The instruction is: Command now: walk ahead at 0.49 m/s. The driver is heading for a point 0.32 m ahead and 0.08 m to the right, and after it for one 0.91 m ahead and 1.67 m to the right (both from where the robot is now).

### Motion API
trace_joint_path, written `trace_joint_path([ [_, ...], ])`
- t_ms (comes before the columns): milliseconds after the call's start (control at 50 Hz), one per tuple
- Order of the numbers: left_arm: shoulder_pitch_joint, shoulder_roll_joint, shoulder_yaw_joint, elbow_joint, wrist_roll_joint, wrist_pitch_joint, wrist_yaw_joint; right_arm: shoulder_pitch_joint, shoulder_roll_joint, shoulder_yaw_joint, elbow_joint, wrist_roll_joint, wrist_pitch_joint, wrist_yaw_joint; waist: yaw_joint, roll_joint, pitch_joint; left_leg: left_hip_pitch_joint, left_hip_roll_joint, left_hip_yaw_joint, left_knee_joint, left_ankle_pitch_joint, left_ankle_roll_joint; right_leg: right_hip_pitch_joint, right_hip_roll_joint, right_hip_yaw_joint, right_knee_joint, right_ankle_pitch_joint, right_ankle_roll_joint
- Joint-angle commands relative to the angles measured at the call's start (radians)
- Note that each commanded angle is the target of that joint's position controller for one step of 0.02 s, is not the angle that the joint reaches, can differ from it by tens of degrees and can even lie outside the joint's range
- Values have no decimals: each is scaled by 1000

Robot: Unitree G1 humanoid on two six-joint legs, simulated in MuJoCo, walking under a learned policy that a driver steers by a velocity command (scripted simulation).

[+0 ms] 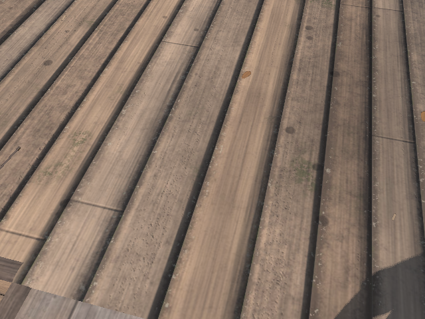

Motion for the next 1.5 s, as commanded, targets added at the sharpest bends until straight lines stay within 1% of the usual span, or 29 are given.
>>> trace_joint_path([
  [20, 92, 32, 11, -25, 12, 21, -15, 83, -48, 2, -2, 3, -36, -5, 34, 47, -12, 38, 292, -307, -291, 134, 113, -99, -65, 24, -42, 39, 19],
  [140, -171, 45, 9, -120, -3, 34, -28, 195, -73, 6, 19, 3, -38, -8, -15, 58, 39, 123, 245, -160, -331, 282, 62, -260, -76, -36, -306, 252, 55],
  [280, -348, 32, -7, -188, -7, 23, -31, 301, -68, 15, 52, -8, -36, -32, -67, 74, 50, 333, 288, -33, -270, 551, 16, -239, 1, -108, -567, 295, 0],
  [340, -268, 56, 7, -176, 0, 17, -22, 272, -104, 8, 46, -10, -30, -48, -13, 108, -12, 408, 313, 15, -82, 969, -1, -110, 79, -163, -599, 155, -57],
  [380, -56, 98, 32, -112, 5, 9, -15, 244, -135, -1, 31, -12, -15, -50, 75, 123, -124, 379, 316, 37, 224, 1015, -6, 112, 131, -164, -671, 114, -109],
  [400, 88, 148, 56, -74, 21, 6, -10, 209, -141, -3, 5, -5, -15, -45, 151, 98, -190, 203, 301, 54, 466, 804, -23, 340, 63, -54, -721, 123, -159],
  [420, 166, 269, 93, -80, 32, 13, 2, 245, -61, 11, -57, 23, -23, -25, 130, -117, -309, -202, 149, 77, 891, 145, -75, 672, -242, 412, -728, 134, -315],
  [440, 136, 263, 92, -78, -3, 28, -6, 185, -101, -2, -87, 9, -33, -16, 108, -87, -352, -404, 28, -112, 1060, -323, -77, 723, -326, 739, -872, 179, -379],
  [460, 54, 243, 87, -83, -21, 32, -5, 92, -106, -4, -125, 2, -43, -10, 75, -23, -190, -500, 110, -180, 1021, -224, -66, 599, -289, 579, -904, 144, -338],
  [480, 0, 184, 74, -92, -21, 31, -5, 69, -107, -3, -135, 6, -53, -7, 42, 33, -101, -475, 147, -171, 936, -150, -68, 461, -257, 480, -941, 192, -290],
  [520, -53, 122, 54, -99, -25, 21, 4, 82, -88, -4, -140, -17, -28, -8, -34, 63, -24, -361, 188, -167, 797, -126, -98, 263, -159, 329, -975, 348, -220],
  [600, 5, 175, 62, -95, -30, -6, 6, 32, -63, 0, -184, -35, 26, 4, -46, 10, -35, -333, 192, -127, 641, -65, -155, 186, -84, 241, -993, 474, -201],
  [800, 191, 196, 66, -107, -15, 13, 17, -335, -85, 17, -348, -15, 21, 18, 89, -51, -22, -448, 125, -122, 239, 144, -157, 419, -79, 320, -915, 566, -138],
  [860, 144, 223, 74, -133, -9, 12, 29, -284, -117, 13, -357, -8, 7, 15, 41, -68, -31, -294, 100, -144, 120, 94, -124, 413, -98, 355, -851, 626, -100],
  [900, 83, 246, 79, -156, -11, 3, 19, -72, -166, -8, -296, -5, -8, -3, -58, -45, -125, 15, 56, -126, 46, 52, -87, 341, -47, 329, -651, 783, -54],
  [920, 73, 226, 74, -168, -21, -6, 8, 72, -206, -21, -271, -18, -21, -17, -125, 10, -225, 246, 145, -199, 17, 32, -53, 235, 16, 286, -440, 659, -33],
  [940, 124, 124, 49, -207, -47, -11, 5, 191, -291, -39, -279, -46, -20, -34, -134, 168, -380, 502, 430, -509, -5, -111, 4, 30, 108, 181, -141, 188, -7],
  [960, 205, 138, 50, -230, -46, -3, 8, 136, -314, -50, -280, -36, -2, -28, -53, 355, -438, 547, 557, -913, -133, -153, 98, -169, 176, 115, 31, -258, 0],
  [980, 179, 188, 55, -193, -15, 17, 15, 51, -212, -33, -303, -28, 9, -22, -26, 156, -266, 397, 521, -812, -142, -281, 91, -237, 82, 119, 103, -172, -2],
  [1000, 105, 182, 54, -195, -5, 22, 4, 1, -133, -14, -309, -19, 9, -19, -32, 48, -143, 256, 460, -642, -164, -252, 71, -228, 49, 102, 71, -87, 5],
  [1040, 58, 152, 52, -214, 8, 37, -16, 1, -107, -3, -285, -19, 0, -20, -9, 94, -57, 120, 378, -423, -215, -58, 32, -189, -3, 85, -8, -35, 20],
  [1140, -32, 127, 42, -264, 10, 70, -47, 72, -126, -14, -243, 1, -39, -6, 0, 112, -53, 128, 360, -214, -266, 205, 39, -262, -30, 56, -42, 70, 40],
  [1260, -238, 89, 15, -348, 4, 59, -67, 132, -132, -20, -210, -2, -32, -6, -36, 108, -13, 161, 315, -17, -272, 316, 11, -281, -34, -23, -329, 273, 48],
  [1340, -344, 88, 6, -397, 10, 56, -78, 193, -164, -29, -185, -1, -21, -16, -66, 108, 12, 244, 351, 37, -247, 387, -5, -229, -21, -95, -503, 242, 11],
  [1400, -327, 107, 15, -407, 21, 56, -67, 220, -198, -35, -166, -5, 2, -27, -47, 127, -20, 328, 367, 91, -97, 735, -25, -133, 51, -149, -571, 91, -40],
  [1440, -160, 138, 36, -364, 27, 46, -54, 223, -224, -39, -164, -2, 20, -31, 27, 126, -126, 321, 365, 119, 183, 885, -35, 71, 128, -157, -642, 35, -89],
  [1460, 5, 177, 57, -311, 36, 39, -39, 212, -219, -36, -180, -2, 25, -30, 103, 75, -221, 183, 345, 137, 423, 721, -63, 313, 117, -96, -702, 60, -124],
  [1480, 74, 288, 88, -309, 41, 40, -24, 241, -125, -13, -247, 12, 20, -16, 95, -113, -345, -192, 263, 135, 760, 116, -113, 645, -169, 313, -725, -88, -221],
  [1500, 77, 348, 103, -338, 3, 52, -16, 169, -146, -21, -308, 0, 14, -6, 92, -165, -404, -438, 93, -20, 993, -387, -154, 726, -343, 766, -874, 39, -319],
])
